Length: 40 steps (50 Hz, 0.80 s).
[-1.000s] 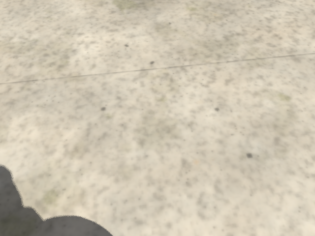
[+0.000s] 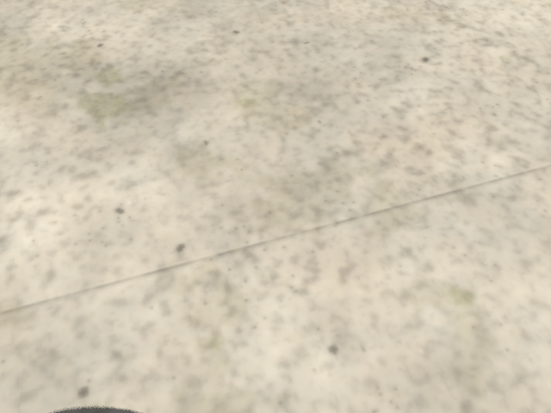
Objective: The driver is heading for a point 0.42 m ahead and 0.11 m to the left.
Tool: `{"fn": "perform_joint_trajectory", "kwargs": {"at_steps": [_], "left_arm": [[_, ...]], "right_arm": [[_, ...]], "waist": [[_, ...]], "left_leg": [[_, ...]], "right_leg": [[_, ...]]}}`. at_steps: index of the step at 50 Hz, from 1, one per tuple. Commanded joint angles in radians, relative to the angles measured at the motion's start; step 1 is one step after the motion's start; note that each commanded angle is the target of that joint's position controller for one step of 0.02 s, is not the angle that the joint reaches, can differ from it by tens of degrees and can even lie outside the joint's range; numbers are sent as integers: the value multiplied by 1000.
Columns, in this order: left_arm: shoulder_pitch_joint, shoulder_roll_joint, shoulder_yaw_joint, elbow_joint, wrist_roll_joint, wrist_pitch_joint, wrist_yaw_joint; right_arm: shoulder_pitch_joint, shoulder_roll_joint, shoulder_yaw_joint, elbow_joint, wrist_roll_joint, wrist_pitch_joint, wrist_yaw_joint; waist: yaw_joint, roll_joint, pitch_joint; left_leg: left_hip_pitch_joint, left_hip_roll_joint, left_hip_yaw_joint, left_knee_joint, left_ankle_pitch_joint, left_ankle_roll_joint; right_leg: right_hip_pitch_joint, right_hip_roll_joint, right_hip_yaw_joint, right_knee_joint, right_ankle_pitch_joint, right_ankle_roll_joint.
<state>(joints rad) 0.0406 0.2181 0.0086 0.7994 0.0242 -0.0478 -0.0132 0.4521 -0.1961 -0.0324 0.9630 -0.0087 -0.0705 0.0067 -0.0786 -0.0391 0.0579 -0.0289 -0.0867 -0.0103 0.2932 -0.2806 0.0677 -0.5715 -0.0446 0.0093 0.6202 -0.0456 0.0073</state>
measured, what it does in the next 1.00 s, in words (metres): steps on the spot, turning left: right foot, then left foot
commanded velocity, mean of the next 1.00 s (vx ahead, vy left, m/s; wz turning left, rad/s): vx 0.07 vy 0.00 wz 0.44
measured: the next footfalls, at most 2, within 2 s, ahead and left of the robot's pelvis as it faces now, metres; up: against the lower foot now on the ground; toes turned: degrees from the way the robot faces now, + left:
right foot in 0.06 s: +0.20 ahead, -0.10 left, +0.00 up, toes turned +2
left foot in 0.52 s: +0.07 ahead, +0.10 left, +0.00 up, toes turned +24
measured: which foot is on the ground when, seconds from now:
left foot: down 0.00-0.08, up 0.10-0.50, down 0.52-1.00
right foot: up 0.00-0.04, down 0.06-0.52, up 0.54-0.94, down 0.96-1.00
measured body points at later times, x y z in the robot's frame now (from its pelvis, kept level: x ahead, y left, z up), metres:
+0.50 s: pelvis +0.07 -0.01 -0.01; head +0.08 +0.01 +0.44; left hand +0.09 +0.28 -0.14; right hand +0.27 -0.22 -0.12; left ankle +0.04 +0.08 -0.74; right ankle +0.16 -0.11 -0.74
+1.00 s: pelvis +0.06 -0.01 -0.01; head +0.08 -0.01 +0.44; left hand +0.03 +0.27 -0.12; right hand +0.29 -0.17 -0.13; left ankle +0.04 +0.09 -0.74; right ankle +0.11 -0.10 -0.74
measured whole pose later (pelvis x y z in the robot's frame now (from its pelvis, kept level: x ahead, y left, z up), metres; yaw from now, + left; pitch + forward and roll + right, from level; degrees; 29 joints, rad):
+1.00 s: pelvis +0.06 -0.01 -0.01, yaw +29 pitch +0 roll +0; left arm 0.23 0.23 0.03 0.77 0.02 0.03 0.03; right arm 0.21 -0.25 -0.04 0.74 -0.01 0.04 0.00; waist 0.00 0.03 0.03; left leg -0.28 -0.09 -0.10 0.52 -0.25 0.05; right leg -0.21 0.02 -0.01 0.48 -0.23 -0.03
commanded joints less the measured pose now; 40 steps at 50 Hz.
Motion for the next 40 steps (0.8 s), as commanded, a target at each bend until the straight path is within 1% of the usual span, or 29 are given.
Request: {"fn": "perform_joint_trajectory", "kwargs": {"at_steps": [1, 2, 3, 4, 5, 6, 7, 8, 9, 10, 12, 14, 17, 19, 22, 23, 24, 25, 26, 27, 28, 29, 30, 31, 32, 33, 34, 35, 40], "left_arm": [[73, 104, 25, -35, -5, -24, 21], [153, 123, 32, -11, -1, -35, 29], [254, 165, 43, 10, 19, -54, 38], [349, 250, 58, -4, 40, -59, 45], [314, 259, 71, -22, -1, -31, 34], [263, 177, 57, -50, -16, -12, 29], [192, 112, 38, -64, -14, -7, 34], [143, 86, 27, -67, -9, -1, 43], [126, 88, 27, -66, -8, 1, 53], [126, 102, 32, -63, -4, 3, 56], [126, 113, 37, -64, 1, -1, 54], [121, 120, 42, -66, 5, 0, 53], [118, 134, 50, -67, 7, 13, 51], [124, 158, 59, -68, 9, 23, 46], [155, 194, 74, -62, 11, 39, 36], [154, 205, 79, -61, 7, 45, 34], [149, 213, 84, -61, 2, 52, 33], [183, 202, 87, -49, 5, 61, 29], [225, 145, 78, -53, 8, 73, 20], [169, 108, 64, -121, -2, 85, 34], [96, 138, 68, -127, 4, 98, 39], [119, 125, 67, -121, -11, 100, 34], [147, 129, 69, -103, -16, 92, 32], [169, 150, 77, -89, -1, 85, 30], [193, 159, 81, -76, 11, 81, 26], [195, 158, 82, -78, 10, 81, 23], [197, 148, 80, -78, 3, 84, 21], [191, 137, 76, -82, -2, 87, 21], [153, 119, 61, -100, -6, 100, 27]], "right_arm": [[-15, -180, -43, -64, -5, 3, -16], [-49, -188, -47, -77, 4, 4, -17], [-66, -170, -45, -98, 21, 0, -16], [-22, -97, -29, -153, 38, -3, -21], [119, -96, -33, -139, 57, 22, -39], [104, -160, -50, -101, 19, 48, -44], [26, -154, -55, -112, 0, 61, -33], [-15, -138, -56, -125, -9, 71, -23], [-42, -133, -58, -137, -19, 87, -12], [-30, -123, -57, -137, -24, 103, -5], [-28, -119, -60, -149, -18, 121, -1], [-66, -117, -59, -172, -18, 134, 3], [-149, -114, -49, -217, -19, 148, 21], [-189, -117, -44, -243, -15, 150, 31], [-222, -133, -44, -278, -9, 144, 35], [-217, -132, -44, -284, -7, 139, 36], [-186, -130, -45, -280, -7, 131, 35], [-148, -148, -50, -267, -8, 120, 30], [-133, -224, -64, -273, -20, 106, 17], [-152, -371, -99, -305, -18, 105, 10], [-99, -336, -102, -283, -23, 107, -3], [-152, -286, -84, -285, -17, 107, -10], [-227, -256, -75, -299, -13, 109, -12], [-277, -239, -71, -318, -7, 107, -14], [-283, -214, -64, -327, -2, 104, -12], [-264, -208, -62, -327, 3, 100, -9], [-249, -208, -62, -324, 5, 96, -7], [-231, -208, -62, -321, 5, 93, -7], [-183, -203, -56, -303, -9, 93, -13]], "waist": [[70, 160, -69], [112, 140, -92], [152, 78, -162], [147, -97, -322], [108, -233, -486], [95, -73, -407], [83, -34, -272], [63, -46, -176], [50, -85, -125], [42, -101, -115], [26, -77, -136], [26, -76, -135], [46, -102, -120], [61, -111, -124], [82, -111, -130], [76, -106, -130], [55, -83, -131], [46, -17, -122], [53, 223, -84], [47, 373, -2], [9, 232, -5], [57, 204, -13], [94, 182, -12], [106, 195, -43], [106, 182, -84], [102, 151, -114], [98, 131, -129], [90, 127, -132], [48, 167, -107]], "left_leg": [[-15, 209, -166, 150, 796, 67], [-31, 186, -170, 244, 761, 46], [-131, 139, -150, 412, 604, 20], [-320, 56, -83, 684, 53, -5], [-439, -26, -21, 906, -432, -10], [-474, 30, -44, 972, -375, -15], [-496, 60, -42, 965, -299, -29], [-496, 88, -33, 933, -246, -48], [-481, 107, -30, 908, -202, -64], [-444, 96, -7, 925, -172, -78], [-425, 90, 1, 923, -144, -87], [-441, 105, 6, 861, -113, -86], [-416, 128, 27, 697, -71, -80], [-358, 124, 53, 596, -83, -70], [-302, 109, 89, 480, -132, -48], [-267, 102, 99, 413, -120, -36], [-194, 88, 108, 306, -68, -20], [-121, 84, 62, 183, -14, -3], [-89, 272, -228, -26, 1, 38], [-177, 491, -554, -80, 212, 174], [-207, 462, -469, -45, 305, 221], [-218, 391, -370, -21, 303, 202], [-216, 318, -297, -17, 269, 160], [-182, 276, -262, 2, 316, 143], [-149, 260, -245, 22, 414, 147], [-122, 260, -248, 36, 466, 152], [-90, 265, -248, 40, 487, 156], [-66, 270, -255, 41, 485, 160], [-58, 282, -294, 37, 394, 171]], "right_leg": [[183, 73, -7, -96, -28, -21], [286, 72, -5, -193, 36, -36], [481, -20, 45, -227, 245, -64], [748, -325, 265, -114, 763, -129], [842, -488, 434, -100, 918, -277], [711, -424, 383, -155, 725, -278], [584, -353, 282, -209, 542, -250], [471, -296, 203, -267, 427, -220], [393, -262, 141, -307, 356, -210], [335, -243, 97, -323, 343, -212], [304, -244, 49, -333, 329, -234], [298, -253, 19, -349, 217, -239], [285, -251, -23, -371, -2, -224], [278, -261, -44, -364, -72, -215], [306, -295, -48, -325, -119, -197], [306, -297, -58, -297, -127, -180], [278, -287, -87, -246, -137, -144], [228, -259, -127, -159, -178, -83], [104, -149, -226, 91, -360, 0], [-97, 27, -172, 244, -596, 55], [-61, 2, -40, 400, -556, 46], [-51, -1, -4, 430, -467, 37], [-39, -4, 11, 416, -377, 28], [-34, 10, 1, 435, -327, 19], [-17, 20, -3, 465, -311, 20], [-10, 27, 0, 478, -311, 23], [-13, 27, 1, 470, -309, 27], [-18, 25, 3, 443, -310, 31], [60, 28, 3, 249, -355, 21]]}}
